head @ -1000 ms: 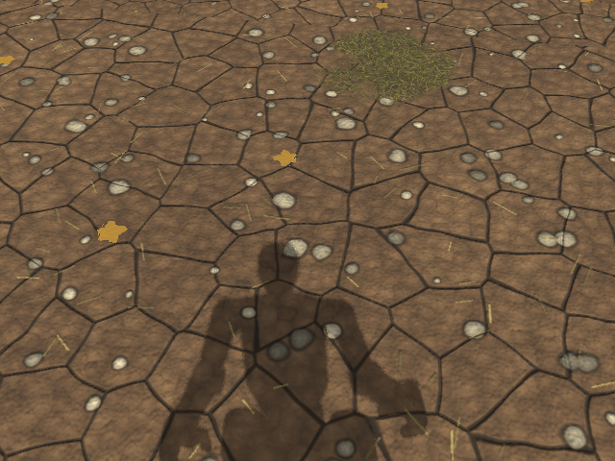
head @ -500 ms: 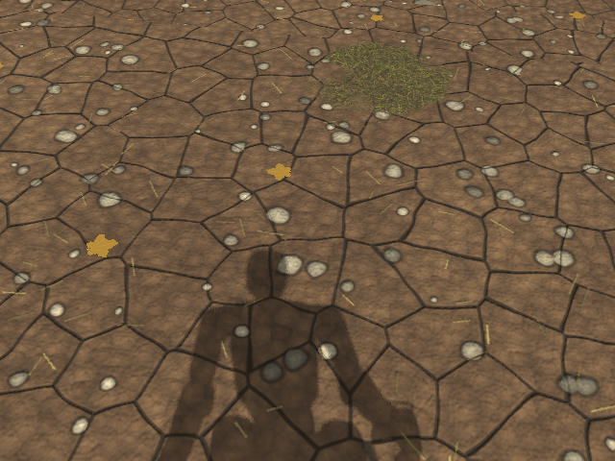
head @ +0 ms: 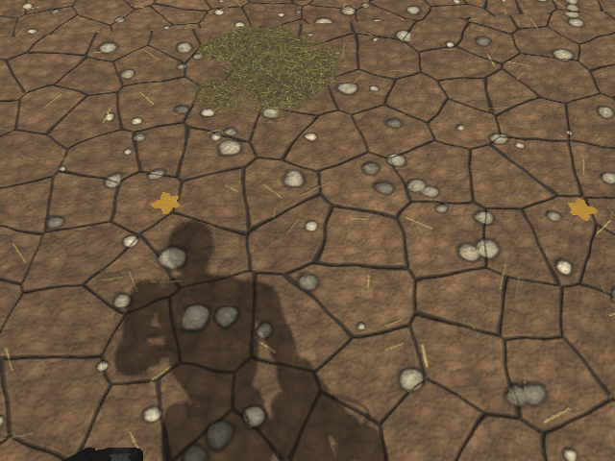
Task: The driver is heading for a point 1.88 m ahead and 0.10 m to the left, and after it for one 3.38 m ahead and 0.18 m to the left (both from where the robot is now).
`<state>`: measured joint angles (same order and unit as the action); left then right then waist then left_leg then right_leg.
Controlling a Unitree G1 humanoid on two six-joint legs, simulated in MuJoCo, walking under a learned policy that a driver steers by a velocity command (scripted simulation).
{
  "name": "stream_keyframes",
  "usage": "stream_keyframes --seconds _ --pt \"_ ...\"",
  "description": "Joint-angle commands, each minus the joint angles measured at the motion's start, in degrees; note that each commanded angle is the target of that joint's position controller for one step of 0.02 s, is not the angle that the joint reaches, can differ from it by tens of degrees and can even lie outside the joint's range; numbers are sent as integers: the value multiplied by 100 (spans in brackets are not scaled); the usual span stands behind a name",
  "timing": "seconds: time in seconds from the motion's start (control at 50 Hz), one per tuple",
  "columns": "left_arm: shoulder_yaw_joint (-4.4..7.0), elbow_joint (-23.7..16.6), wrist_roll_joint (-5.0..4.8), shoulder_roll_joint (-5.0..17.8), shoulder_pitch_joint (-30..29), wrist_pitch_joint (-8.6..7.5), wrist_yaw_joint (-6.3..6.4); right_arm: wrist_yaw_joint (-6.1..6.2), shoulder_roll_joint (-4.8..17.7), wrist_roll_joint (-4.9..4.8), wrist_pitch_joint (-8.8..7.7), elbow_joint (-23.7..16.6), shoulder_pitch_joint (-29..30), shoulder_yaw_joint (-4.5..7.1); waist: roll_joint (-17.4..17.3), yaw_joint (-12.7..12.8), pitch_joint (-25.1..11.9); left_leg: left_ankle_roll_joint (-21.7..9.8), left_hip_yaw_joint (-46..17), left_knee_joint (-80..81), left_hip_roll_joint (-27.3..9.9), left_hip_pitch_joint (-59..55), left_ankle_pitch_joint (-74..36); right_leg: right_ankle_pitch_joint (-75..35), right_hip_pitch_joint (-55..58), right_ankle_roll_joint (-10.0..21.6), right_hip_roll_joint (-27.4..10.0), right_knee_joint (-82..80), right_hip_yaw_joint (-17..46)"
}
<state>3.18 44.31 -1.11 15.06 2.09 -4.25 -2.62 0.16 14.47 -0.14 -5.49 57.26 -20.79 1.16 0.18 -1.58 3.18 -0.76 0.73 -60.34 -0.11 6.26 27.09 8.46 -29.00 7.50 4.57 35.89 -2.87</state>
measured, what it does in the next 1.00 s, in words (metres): walks ahead: left foot, then right foot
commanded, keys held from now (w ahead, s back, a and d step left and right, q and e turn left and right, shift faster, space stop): w+e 0.02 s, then w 0.88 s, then w+q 0.10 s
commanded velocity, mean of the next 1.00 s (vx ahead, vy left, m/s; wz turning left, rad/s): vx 0.50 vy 0.00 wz -0.12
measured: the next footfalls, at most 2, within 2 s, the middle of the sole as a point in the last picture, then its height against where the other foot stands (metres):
left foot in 0.50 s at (257, 453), level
right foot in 1.00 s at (377, 336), level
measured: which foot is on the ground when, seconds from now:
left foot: up 0.00-0.48, down 0.50-1.00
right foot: down 0.00-0.52, up 0.54-0.98, down 1.00-1.00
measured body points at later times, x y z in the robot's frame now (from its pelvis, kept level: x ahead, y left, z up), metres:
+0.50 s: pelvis +0.29 +0.03 +0.01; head +0.32 +0.02 +0.46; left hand +0.29 +0.31 -0.12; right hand +0.50 -0.22 -0.07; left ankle +0.43 +0.12 -0.72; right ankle +0.12 -0.06 -0.71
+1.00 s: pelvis +0.57 -0.02 +0.02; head +0.60 -0.03 +0.46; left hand +0.82 +0.18 -0.06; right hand +0.51 -0.29 -0.12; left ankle +0.43 +0.13 -0.71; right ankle +0.69 -0.14 -0.71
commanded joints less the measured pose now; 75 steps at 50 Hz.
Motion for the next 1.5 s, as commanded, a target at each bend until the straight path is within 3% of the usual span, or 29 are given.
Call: stream_keyframes --seconds 0.02,0.04,0.08,0.16,0.28,0.38,0.44,0.48,0.5,0.52,0.54,0.56,0.6,0.64,0.7,0.8,0.92,0.96,1.0,1.02,1.04,1.06,1.08,1.1,1.16,1.24,1.36,1.46,1.5 --pt "236 25 60 863 1370 -59 69 -88 932 -221 -485 -942 602 135 156 616 -906 -284 -774 -1876 -278 3781 -623 1261 3639 1191 -1952 -2270 3791" --pt "175 -92 85 697 956 -96 42 -26 889 -136 -452 -868 578 173 -267 322 -598 -237 -698 -1382 -488 3386 -891 576 2746 1038 -1729 -2363 3171" --pt "107 -207 147 562 609 -115 37 31 828 -40 -250 -835 261 224 -54 -47 -456 -105 -666 -875 -773 2653 -1108 -152 1742 931 -1417 -2566 2460" --pt "120 4 109 734 1095 -152 158 105 622 125 -43 -1126 780 219 154 54 -199 290 -388 264 -843 2783 -1939 -836 1109 921 -1191 -2797 1669" --pt "122 250 25 857 1789 -109 281 52 474 36 -137 -1490 1935 171 269 587 -109 261 -294 2447 -557 2873 -3740 -500 1783 473 -1099 -2707 1423" --pt "110 492 35 826 2332 3 303 -149 510 -24 -228 -1860 2662 126 269 821 40 47 -271 3091 -397 3478 -3088 -1126 3117 511 -1559 -2177 1739" --pt "143 517 46 935 2340 98 343 -228 619 -39 -271 -1915 2471 147 448 599 -113 -181 -149 3348 -199 2960 -2390 -2176 3478 376 -1722 -1762 1806" --pt "123 432 74 966 2092 134 333 -190 941 -40 -284 -1621 1330 312 501 -53 -843 -493 70 3557 56 1125 -2514 -3888 3193 171 -1362 -615 1472" --pt "44 270 143 842 1932 107 322 -144 1257 35 -280 -1412 241 407 298 -538 -1679 -894 -648 3235 -667 -653 -2858 -3214 2215 -7 -1094 747 1269" --pt "-130 281 114 247 2650 -19 252 -119 1739 72 -201 -1249 -530 564 -1046 -470 -2605 -1802 -2926 3279 -2020 -3092 -2277 -448 -111 -496 -136 2982 760" --pt "-117 326 38 452 2646 -120 237 -139 1265 -25 -145 -1134 -643 447 -1302 -521 -2693 -1889 -4180 4025 -2378 -3275 -1558 2375 -1067 -500 -20 3710 1159" --pt "20 173 -99 954 2056 -170 224 -118 977 -71 -117 -1223 -156 352 -835 -491 -1622 -1574 -3494 4211 -2150 -2418 -1122 2067 -1515 -455 -413 3990 1179" --pt "32 14 -25 857 1454 -166 244 -139 725 -4 -74 -1360 638 248 -184 -152 -491 -1339 -2286 4659 -1641 -686 -1720 1226 -1333 -511 -890 3374 790" --pt "42 70 44 645 1674 -64 266 -182 631 61 -107 -1359 854 213 -451 164 -326 -1265 -1719 5008 -1308 95 -2251 883 -764 -587 -1113 2939 746" --pt "8 1 91 458 1595 15 296 -182 807 20 -155 -1240 775 269 -460 264 -261 -1369 -1144 5250 -1191 422 -3083 441 -799 -764 -1201 2381 603" --pt "-67 -336 101 280 500 -77 238 -70 977 -44 -66 -1031 395 313 -357 -57 -116 -1108 -455 5330 -874 407 -3292 -1190 -576 -804 -1050 374 381" --pt "-47 -738 26 439 -365 -159 82 -25 1106 -133 90 -714 -160 359 -371 -246 43 -995 -764 4901 -1373 -644 -3163 -949 -661 -582 -870 -579 467" --pt "16 -733 36 590 -135 -204 58 5 1186 -136 159 -693 -113 388 -451 -22 -90 -896 -932 4519 -1441 -808 -3614 -511 -169 -476 -743 -777 431" --pt "238 -382 77 1018 1200 -234 127 12 1090 -85 191 -766 40 332 -352 669 -963 -639 -658 2975 -958 -280 -4499 -609 1943 -204 -676 -908 327" --pt "359 -250 161 1473 2248 -213 196 7 719 67 167 -960 26 187 338 1019 -1938 -404 -358 1138 -488 909 -2867 -835 3724 156 -1824 -665 1489" --pt "404 -142 173 1700 2389 -143 170 -26 120 -57 59 -963 -820 33 1880 597 -2637 -132 -349 -575 310 2954 604 304 5294 910 -2956 -1288 3880" --pt "260 -229 141 1096 2320 -130 174 -29 825 -198 10 -864 -479 196 1117 841 -2219 -150 -930 -1205 27 3480 641 1050 4883 707 -2787 -1648 3962" --pt "187 -251 108 891 1949 -142 193 -28 1049 -273 -4 -1023 18 288 828 785 -1397 -179 -828 -1268 -202 3751 95 953 4143 476 -2636 -1791 3095" --pt "144 -277 118 783 1546 -158 188 2 966 -232 17 -1063 249 289 460 594 -986 -134 -708 -1085 -451 3551 -404 519 3380 375 -2415 -1987 2506" --pt "108 -212 185 510 1011 -254 161 8 665 -182 216 -1032 115 325 618 181 -494 -43 -687 -670 -772 2876 -1090 -191 2194 301 -2017 -2591 1360" --pt "194 -9 207 661 1029 -316 226 12 495 -134 374 -1246 432 340 351 94 -191 79 -751 -210 -836 3302 -1762 -970 2064 372 -2009 -2864 489" --pt "279 186 165 911 1289 -196 341 -182 309 -96 307 -1622 1423 261 188 425 86 36 -271 1567 -729 3314 -2986 -1209 2469 222 -1929 -2917 -455" --pt "369 368 26 1095 1603 10 358 -340 352 -115 317 -2052 2046 254 221 562 254 -241 120 2249 -566 3468 -2318 -1929 3417 86 -2215 -2457 -753" --pt "413 333 -13 1251 1468 85 384 -370 513 -116 345 -2119 1842 340 413 325 -19 -453 438 2309 -237 2872 -1757 -3653 3577 -51 -2217 -1789 -928"
Velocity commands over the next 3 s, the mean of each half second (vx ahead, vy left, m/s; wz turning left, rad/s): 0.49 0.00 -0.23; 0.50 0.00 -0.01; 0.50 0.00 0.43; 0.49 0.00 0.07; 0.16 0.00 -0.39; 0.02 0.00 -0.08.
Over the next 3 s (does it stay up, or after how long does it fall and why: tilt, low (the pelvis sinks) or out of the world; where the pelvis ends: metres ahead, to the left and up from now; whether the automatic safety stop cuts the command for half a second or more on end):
stays up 1.29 0.10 0.02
